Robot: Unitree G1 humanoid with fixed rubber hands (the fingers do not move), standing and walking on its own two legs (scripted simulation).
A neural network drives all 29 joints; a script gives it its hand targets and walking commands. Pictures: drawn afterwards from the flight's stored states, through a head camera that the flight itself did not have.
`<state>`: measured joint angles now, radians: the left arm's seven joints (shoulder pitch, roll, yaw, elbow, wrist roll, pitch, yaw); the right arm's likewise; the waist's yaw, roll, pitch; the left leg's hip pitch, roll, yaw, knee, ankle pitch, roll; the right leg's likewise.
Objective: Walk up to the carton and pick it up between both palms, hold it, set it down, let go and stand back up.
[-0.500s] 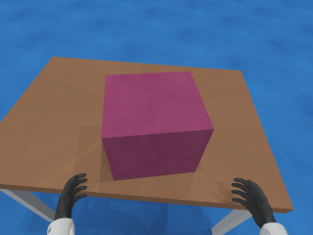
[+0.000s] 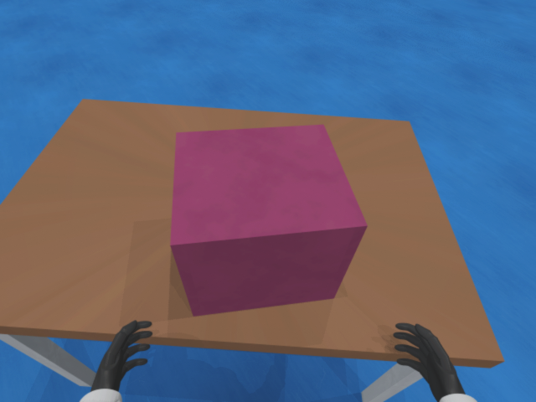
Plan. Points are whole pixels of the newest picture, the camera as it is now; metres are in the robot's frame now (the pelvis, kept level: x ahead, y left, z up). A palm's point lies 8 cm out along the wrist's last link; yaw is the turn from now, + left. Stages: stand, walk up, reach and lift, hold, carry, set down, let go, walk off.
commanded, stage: set down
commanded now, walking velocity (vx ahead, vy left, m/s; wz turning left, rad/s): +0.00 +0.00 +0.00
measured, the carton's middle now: (259, 219) +0.41 +0.05 -0.01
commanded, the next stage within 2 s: let go in 0.48 s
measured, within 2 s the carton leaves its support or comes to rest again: neither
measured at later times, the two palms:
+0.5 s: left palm (109, 372) +0.16 +0.24 -0.05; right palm (439, 378) +0.18 -0.23 -0.05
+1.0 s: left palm (109, 372) +0.16 +0.24 -0.05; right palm (438, 379) +0.17 -0.23 -0.05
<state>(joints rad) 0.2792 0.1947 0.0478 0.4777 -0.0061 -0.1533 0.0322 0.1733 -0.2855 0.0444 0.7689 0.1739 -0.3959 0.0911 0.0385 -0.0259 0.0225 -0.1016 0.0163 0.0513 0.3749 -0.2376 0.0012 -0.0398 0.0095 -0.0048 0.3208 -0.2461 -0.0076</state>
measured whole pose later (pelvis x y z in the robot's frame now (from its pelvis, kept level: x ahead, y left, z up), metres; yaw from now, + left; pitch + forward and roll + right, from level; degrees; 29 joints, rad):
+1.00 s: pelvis -0.02 +0.00 +0.00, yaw +0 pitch -5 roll +0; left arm 0.15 0.22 0.04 0.49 0.01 0.11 -0.02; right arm 0.13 -0.24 -0.03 0.63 -0.01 -0.13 0.03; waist 0.02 0.01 0.04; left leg -0.07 0.01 0.05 0.38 -0.22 0.00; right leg -0.02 0.01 -0.01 0.35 -0.24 -0.01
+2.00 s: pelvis -0.02 +0.03 -0.01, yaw +5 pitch +1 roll -1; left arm 0.20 0.23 0.03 0.72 0.03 0.01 -0.02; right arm 0.19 -0.25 -0.09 0.52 -0.04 -0.05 -0.02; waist 0.00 -0.03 -0.01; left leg -0.27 -0.04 -0.01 0.51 -0.26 0.05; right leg -0.16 -0.04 -0.07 0.43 -0.28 0.04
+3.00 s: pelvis -0.03 +0.02 -0.01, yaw +6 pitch +0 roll -1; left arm 0.22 0.23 0.03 0.74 0.03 0.02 -0.02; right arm 0.18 -0.27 -0.07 0.51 -0.03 -0.04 -0.02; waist 0.00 -0.01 0.00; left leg -0.27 -0.04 -0.03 0.51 -0.24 0.04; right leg -0.16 -0.04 -0.09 0.45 -0.28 0.03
